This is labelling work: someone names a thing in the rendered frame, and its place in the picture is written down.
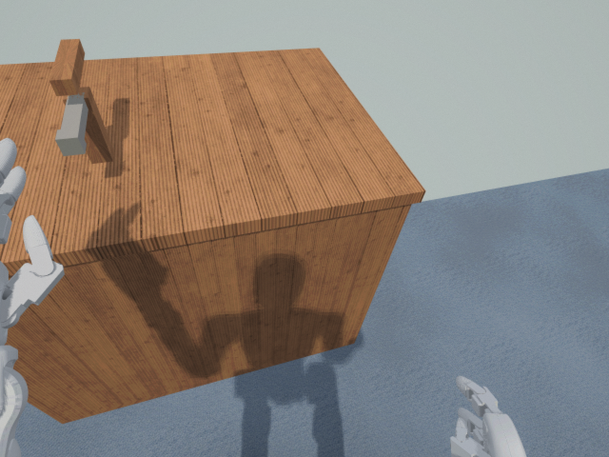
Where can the tap lever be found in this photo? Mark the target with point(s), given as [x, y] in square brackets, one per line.
[71, 137]

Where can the robot right hand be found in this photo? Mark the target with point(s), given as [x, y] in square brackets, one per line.
[493, 436]

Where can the robot left hand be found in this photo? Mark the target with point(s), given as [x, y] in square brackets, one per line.
[32, 282]

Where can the counter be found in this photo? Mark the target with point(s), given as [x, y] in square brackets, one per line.
[233, 211]

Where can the left robot forearm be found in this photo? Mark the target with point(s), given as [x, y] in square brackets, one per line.
[13, 399]

